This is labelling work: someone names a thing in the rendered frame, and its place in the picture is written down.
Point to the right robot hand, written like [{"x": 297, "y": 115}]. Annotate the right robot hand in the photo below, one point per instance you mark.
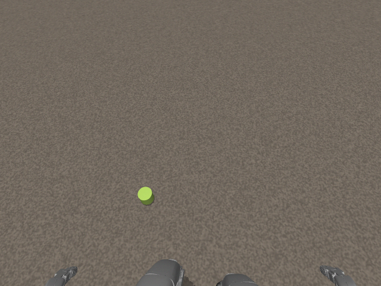
[{"x": 337, "y": 276}]

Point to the tin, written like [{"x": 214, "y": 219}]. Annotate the tin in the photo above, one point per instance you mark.
[{"x": 145, "y": 195}]

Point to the left robot hand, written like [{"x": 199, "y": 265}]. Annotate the left robot hand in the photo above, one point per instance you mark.
[{"x": 62, "y": 277}]

